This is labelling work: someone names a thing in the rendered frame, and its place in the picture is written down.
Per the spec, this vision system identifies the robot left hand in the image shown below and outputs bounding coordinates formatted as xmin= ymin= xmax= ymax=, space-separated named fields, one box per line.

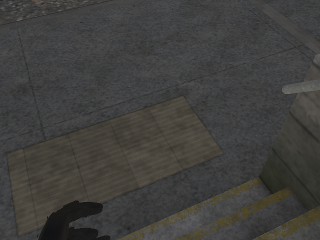
xmin=37 ymin=200 xmax=111 ymax=240

